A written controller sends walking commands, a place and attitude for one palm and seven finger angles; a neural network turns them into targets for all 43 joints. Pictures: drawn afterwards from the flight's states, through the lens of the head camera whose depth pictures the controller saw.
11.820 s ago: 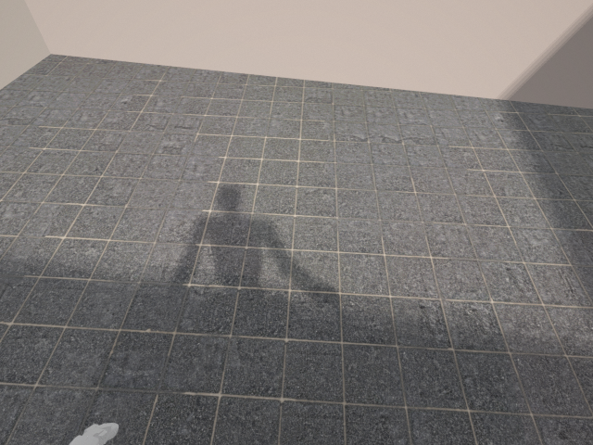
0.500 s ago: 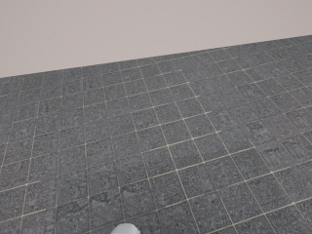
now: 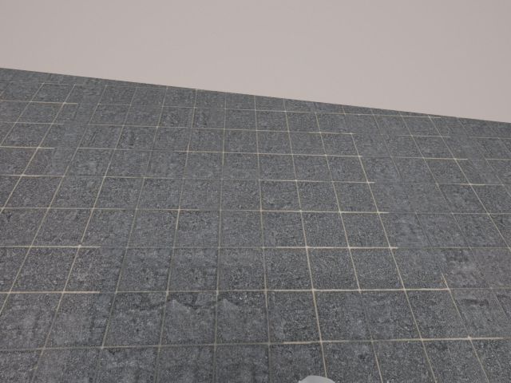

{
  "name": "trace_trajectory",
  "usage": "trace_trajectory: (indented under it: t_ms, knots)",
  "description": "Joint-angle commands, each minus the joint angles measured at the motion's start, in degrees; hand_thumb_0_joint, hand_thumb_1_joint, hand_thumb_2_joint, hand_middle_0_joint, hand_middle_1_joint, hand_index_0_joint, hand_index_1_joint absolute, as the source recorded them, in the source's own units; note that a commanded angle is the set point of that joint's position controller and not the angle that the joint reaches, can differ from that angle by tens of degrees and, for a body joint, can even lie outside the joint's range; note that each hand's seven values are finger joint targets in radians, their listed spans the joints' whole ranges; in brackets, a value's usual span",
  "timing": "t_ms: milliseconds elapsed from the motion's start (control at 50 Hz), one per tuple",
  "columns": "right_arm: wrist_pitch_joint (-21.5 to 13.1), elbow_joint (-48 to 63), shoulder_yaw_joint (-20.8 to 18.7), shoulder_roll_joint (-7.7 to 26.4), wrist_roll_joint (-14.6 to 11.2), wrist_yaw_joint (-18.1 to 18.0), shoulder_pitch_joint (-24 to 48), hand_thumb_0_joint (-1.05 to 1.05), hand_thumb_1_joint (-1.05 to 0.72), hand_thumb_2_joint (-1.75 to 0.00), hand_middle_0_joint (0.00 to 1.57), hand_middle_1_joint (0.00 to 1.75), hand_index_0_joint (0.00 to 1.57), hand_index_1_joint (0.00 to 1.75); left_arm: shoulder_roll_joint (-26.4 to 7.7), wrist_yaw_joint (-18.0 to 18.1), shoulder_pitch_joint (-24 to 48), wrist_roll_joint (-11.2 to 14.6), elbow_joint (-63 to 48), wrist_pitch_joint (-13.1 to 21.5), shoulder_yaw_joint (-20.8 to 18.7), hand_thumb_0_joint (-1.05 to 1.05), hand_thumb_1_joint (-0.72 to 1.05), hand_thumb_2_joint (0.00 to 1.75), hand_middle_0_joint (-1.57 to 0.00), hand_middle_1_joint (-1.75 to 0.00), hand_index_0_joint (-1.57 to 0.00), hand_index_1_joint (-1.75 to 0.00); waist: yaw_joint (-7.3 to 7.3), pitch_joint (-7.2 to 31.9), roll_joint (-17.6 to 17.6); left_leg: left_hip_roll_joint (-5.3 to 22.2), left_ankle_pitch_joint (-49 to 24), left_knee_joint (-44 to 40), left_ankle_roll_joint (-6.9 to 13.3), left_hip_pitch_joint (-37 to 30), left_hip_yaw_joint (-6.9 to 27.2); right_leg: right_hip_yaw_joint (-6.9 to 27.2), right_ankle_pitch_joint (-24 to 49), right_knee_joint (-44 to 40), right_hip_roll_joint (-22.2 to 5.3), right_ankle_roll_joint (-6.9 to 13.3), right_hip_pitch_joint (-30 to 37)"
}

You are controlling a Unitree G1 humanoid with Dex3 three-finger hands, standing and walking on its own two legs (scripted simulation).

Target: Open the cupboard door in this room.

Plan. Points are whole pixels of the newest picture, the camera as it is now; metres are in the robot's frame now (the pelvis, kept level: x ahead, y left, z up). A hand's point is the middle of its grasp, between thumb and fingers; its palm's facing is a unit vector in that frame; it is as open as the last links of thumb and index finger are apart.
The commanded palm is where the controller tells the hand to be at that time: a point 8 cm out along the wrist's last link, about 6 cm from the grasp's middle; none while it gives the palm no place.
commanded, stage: turn or walk to find it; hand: left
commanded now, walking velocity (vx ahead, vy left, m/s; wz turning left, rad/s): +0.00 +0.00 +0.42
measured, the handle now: out of the picture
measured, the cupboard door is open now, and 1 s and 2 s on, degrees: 0 0 0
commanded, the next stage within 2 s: none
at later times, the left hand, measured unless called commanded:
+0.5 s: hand out of the picture -0.01 +0.14 -0.16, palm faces +0.26 -0.93 -0.26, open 7.4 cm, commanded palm none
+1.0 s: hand out of the picture -0.12 +0.20 -0.18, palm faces +0.47 -0.85 -0.25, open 7.4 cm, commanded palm none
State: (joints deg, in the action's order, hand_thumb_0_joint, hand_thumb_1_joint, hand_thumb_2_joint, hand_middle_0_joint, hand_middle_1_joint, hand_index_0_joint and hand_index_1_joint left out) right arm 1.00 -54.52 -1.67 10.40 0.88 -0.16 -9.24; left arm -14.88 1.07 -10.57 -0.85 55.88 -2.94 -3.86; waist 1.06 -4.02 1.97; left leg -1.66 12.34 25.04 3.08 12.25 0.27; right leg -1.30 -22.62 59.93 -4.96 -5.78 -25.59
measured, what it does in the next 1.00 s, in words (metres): steps on the spot, turning left: right foot, then left foot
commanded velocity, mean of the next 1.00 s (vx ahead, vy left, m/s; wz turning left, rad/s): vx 0.00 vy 0.00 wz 0.42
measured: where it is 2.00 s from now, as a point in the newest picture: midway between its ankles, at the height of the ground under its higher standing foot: outside the picture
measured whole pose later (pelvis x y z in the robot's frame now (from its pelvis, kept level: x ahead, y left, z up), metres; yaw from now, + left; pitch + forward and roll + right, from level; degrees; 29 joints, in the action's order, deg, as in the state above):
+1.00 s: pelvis -0.07 -0.02 +0.00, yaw +25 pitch +0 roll -1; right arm 1.1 -54.4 -1.7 10.5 0.9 -0.2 -7.9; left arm -14.9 0.9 -11.1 -0.8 56.2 -3.0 -3.8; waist 1.6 -4.3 2.0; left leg -1.3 13.8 25.6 2.2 11.6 0.3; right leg -1.9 -23.5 59.0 -4.9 -5.6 -25.4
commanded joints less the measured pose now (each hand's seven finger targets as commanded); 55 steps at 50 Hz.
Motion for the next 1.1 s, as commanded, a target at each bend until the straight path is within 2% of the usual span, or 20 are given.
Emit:
trace_trajectory:
  t_ms: [0, 100, 160, 180, 200, 220, 240, 260, 320, 440, 540, 600, 640, 660, 700, 720, 780, 820, 1000, 1080]
  knots:
    - [-0.6, 2.3, -3.9, 12.2, 0.4, -0.9, -4.7, 0.0, -0.9, -0.9, 0.2, 0.3, 0.2, 0.3, -3.2, 0.1, 2.5, 0.1, -5.6, 1.0, -0.3, 0.0, 0.9, 0.9, -0.2, -0.3, -0.2, -0.3, -3.09, 5.3, -10.2, 15.3, -22.9, -6.2, 7.3, -7.9, 16.2, 0.8, -2.0, -4.5, 0.2, 0.4, -3.8]
    - [0.0, 3.1, -4.3, 12.7, 0.8, -0.6, -3.5, 0.0, -0.9, -0.9, 0.2, 0.3, 0.2, 0.3, -2.2, 0.2, 1.9, 0.5, -6.5, 1.4, 0.0, 0.0, 0.9, 0.9, -0.2, -0.3, -0.2, -0.3, -2.51, 5.9, -11.5, 14.0, -20.5, -4.7, 7.0, -1.9, 19.6, 0.0, -2.7, -16.5, 2.5, 1.7, 5.2]
    - [0.2, 3.4, -4.5, 12.1, 0.4, -0.4, -2.2, 0.0, -0.9, -0.9, 0.2, 0.3, 0.2, 0.3, -3.0, 0.5, -3.5, 0.5, -5.1, 2.2, -0.3, 0.0, 0.9, 0.9, -0.2, -0.3, -0.2, -0.3, 0.24, 7.2, -9.2, 10.8, -16.0, -0.6, 4.2, 4.4, 18.9, -1.0, 7.9, -32.3, 3.3, 2.4, 16.4]
    - [0.2, 3.8, -4.4, 10.4, 0.0, -0.2, -2.5, 0.0, -0.9, -0.9, 0.2, 0.3, 0.2, 0.3, -4.7, 0.7, -5.3, 0.3, -4.9, 2.7, -0.7, 0.0, 0.9, 0.9, -0.2, -0.3, -0.2, -0.3, 1.0, 7.5, -5.5, 8.0, -8.2, 2.6, 1.6, 10.1, 17.0, 1.4, 11.0, -39.0, 0.1, 3.1, 23.0]
    - [0.2, 4.6, -3.8, 6.8, -0.5, 0.2, -3.7, 0.0, -0.9, -0.9, 0.2, 0.3, 0.2, 0.3, -9.2, 1.1, -5.9, -0.6, -5.0, 3.2, -1.6, 0.0, 0.9, 0.9, -0.2, -0.3, -0.2, -0.3, 1.05, 7.5, 8.1, 1.0, 6.4, 12.8, -2.4, 20.1, 9.0, 14.5, 7.7, -43.8, -12.7, 7.4, 28.4]
    - [0.5, 5.8, -4.0, 6.9, 0.0, 0.1, -2.5, 0.0, -0.9, -0.9, 0.2, 0.3, 0.2, 0.3, -11.7, 1.0, -5.0, -0.6, -6.3, 3.0, -1.6, 0.0, 0.9, 0.9, -0.2, -0.3, -0.2, -0.3, 1.61, 5.3, 12.6, -2.5, 19.8, 25.4, -4.2, 21.3, 3.7, 21.3, 9.3, -46.3, -22.6, 13.5, 21.0]
    - [1.6, 4.8, -4.5, 8.9, 0.7, 0.0, -2.6, 0.0, -0.9, -0.9, 0.2, 0.3, 0.2, 0.3, -10.1, 1.1, -3.0, 0.0, -7.1, 3.2, -1.9, 0.0, 0.9, 0.9, -0.2, -0.3, -0.2, -0.3, 1.03, 4.1, 13.5, -0.1, 19.3, 34.3, -4.0, 20.3, 6.7, 21.4, 5.7, -47.9, -21.5, 14.7, 14.3]
    - [2.0, 4.0, -4.9, 9.0, 0.6, 0.3, -2.9, 0.0, -0.9, -0.9, 0.2, 0.3, 0.2, 0.3, -8.4, 1.2, -0.5, 0.0, -7.6, 3.0, -1.6, 0.0, 0.9, 0.9, -0.2, -0.3, -0.2, -0.3, -0.67, 1.7, 8.9, 0.6, 16.5, 39.8, -3.9, 19.9, 6.5, 18.7, 4.7, -47.9, -19.3, 14.1, 11.0]
    - [2.4, 0.9, -4.2, 7.2, 0.7, 1.0, -7.2, 0.0, -0.9, -0.9, 0.2, 0.3, 0.2, 0.3, -4.5, 0.9, 2.6, 0.1, -8.0, 3.8, -0.2, 0.0, 0.9, 0.9, -0.2, -0.3, -0.2, -0.3, -3.08, 1.4, 6.0, 2.1, 7.8, 45.1, -5.8, 19.8, 3.7, 4.4, 16.4, -43.9, -11.8, 11.2, 13.5]
    - [2.7, 0.9, -3.8, 7.1, 0.5, 1.0, -3.4, 0.0, -0.9, -0.9, 0.2, 0.3, 0.2, 0.3, -5.8, 1.0, -3.1, -0.4, -5.4, 3.7, -0.7, 0.0, 0.9, 0.9, -0.2, -0.3, -0.2, -0.3, -0.42, 1.1, 6.5, 4.0, 9.4, 39.5, -7.3, 18.4, 1.5, 2.7, 17.1, -43.8, -14.1, 12.8, 16.1]
    - [1.9, 1.8, -2.8, 6.0, -0.1, 0.8, 1.4, 0.0, -0.9, -0.9, 0.2, 0.3, 0.2, 0.3, -8.2, 0.8, -7.3, -0.9, -2.8, 3.4, -1.3, 0.0, 0.9, 0.9, -0.2, -0.3, -0.2, -0.3, 2.12, 3.6, 8.4, 3.5, 14.9, 25.6, -6.8, 13.6, -2.0, 1.2, 28.4, -40.2, -15.6, 14.2, 20.6]
    - [1.1, 2.0, -2.2, 5.9, -0.5, 0.6, 0.7, 0.0, -0.9, -0.9, 0.2, 0.3, 0.2, 0.3, -9.3, 0.8, -6.9, -1.0, -2.3, 3.1, -1.8, 0.0, 0.9, 0.9, -0.2, -0.3, -0.2, -0.3, 1.76, 6.1, 9.5, 2.9, 14.9, 15.7, -5.9, 8.9, -4.1, 0.2, 33.3, -36.6, -16.2, 14.2, 22.0]
    - [0.6, 1.3, -2.2, 6.3, -0.5, 0.4, -2.2, 0.0, -0.9, -0.9, 0.2, 0.3, 0.2, 0.3, -9.5, 0.6, -5.5, -0.7, -1.9, 2.8, -1.9, 0.0, 0.9, 0.9, -0.2, -0.3, -0.2, -0.3, -0.45, 7.4, 9.3, 2.5, 6.7, 5.2, -5.3, 2.0, -5.5, -3.0, 31.4, -32.5, -15.1, 11.1, 19.3]
    - [0.1, 0.8, -2.4, 7.6, -0.4, 0.6, -4.2, 0.0, -0.9, -0.9, 0.2, 0.3, 0.2, 0.3, -8.4, 0.6, -4.8, -0.2, -1.9, 2.5, -1.8, 0.0, 0.9, 0.9, -0.2, -0.3, -0.2, -0.3, -1.85, 8.4, 4.8, 3.8, -0.9, -3.3, -4.7, -4.8, -4.1, -5.3, 27.1, -27.3, -13.4, 8.4, 15.2]
    - [-0.2, 1.0, -4.5, 17.5, 0.2, 0.2, -6.6, 0.0, -0.9, -0.9, 0.2, 0.3, 0.2, 0.3, -2.4, 0.1, -4.0, 0.1, -5.2, 1.5, -0.2, 0.0, 0.9, 0.9, -0.2, -0.3, -0.2, -0.3, -3.64, 6.8, -19.9, 24.9, -27.0, -7.5, 5.2, -12.7, 19.6, -8.0, -13.2, -7.8, -2.5, 1.7, -6.3]
    - [-0.2, -0.1, -4.4, 16.6, 0.3, -0.5, -8.0, 0.0, -0.9, -0.9, 0.2, 0.3, 0.2, 0.3, -3.7, 0.7, 0.5, -0.4, -5.3, 0.5, -0.1, 0.0, 0.9, 0.9, -0.2, -0.3, -0.2, -0.3, -5.5, 5.8, -17.6, 24.2, -24.8, -8.1, 6.1, -7.1, 18.9, -2.3, -12.6, -2.0, -2.5, 2.0, -4.8]
    - [-0.3, 2.0, -3.1, 13.0, 0.3, -1.1, 0.6, 0.0, -0.9, -0.9, 0.2, 0.3, 0.2, 0.3, -4.0, -0.3, -1.2, -0.2, -3.0, 0.8, -0.8, 0.0, 0.9, 0.9, -0.2, -0.3, -0.2, -0.3, -1.26, 2.5, -12.0, 16.9, -21.0, -6.8, 5.5, -4.5, 11.2, -0.5, -2.4, 4.0, -1.9, 1.7, -6.0]
    - [-0.7, 2.2, -3.0, 12.5, 0.1, -1.1, 0.2, 0.0, -0.9, -0.9, 0.2, 0.3, 0.2, 0.3, -4.1, -0.5, -2.4, -0.1, -2.3, 1.0, -0.6, 0.0, 0.9, 0.9, -0.2, -0.3, -0.2, -0.3, -1.08, 4.0, -10.7, 14.9, -25.6, -6.1, 5.0, -6.7, 9.1, -0.6, -0.3, 3.8, -1.4, 1.1, -5.6]
    - [-0.4, 2.3, -4.0, 12.5, 0.5, -0.9, -4.0, 0.0, -0.9, -0.9, 0.2, 0.3, 0.2, 0.3, -3.0, 0.0, 2.9, 0.2, -5.7, 1.2, -0.1, 0.0, 0.9, 0.9, -0.2, -0.3, -0.2, -0.3, -3.33, 5.6, -10.1, 15.6, -29.1, -4.1, 7.4, -9.2, 15.2, 0.3, -3.6, -7.0, 0.4, 0.6, -3.1]
    - [0.0, 3.1, -4.3, 12.8, 0.7, -0.7, -2.4, 0.0, -0.9, -0.9, 0.2, 0.3, 0.2, 0.3, -2.3, 0.2, 1.3, 0.6, -6.1, 1.7, 0.1, 0.0, 0.9, 0.9, -0.2, -0.3, -0.2, -0.3, -2.18, 6.5, -12.0, 14.2, -28.7, -2.3, 6.7, -4.1, 17.8, -0.7, -2.5, -18.6, 2.6, 1.6, 5.4]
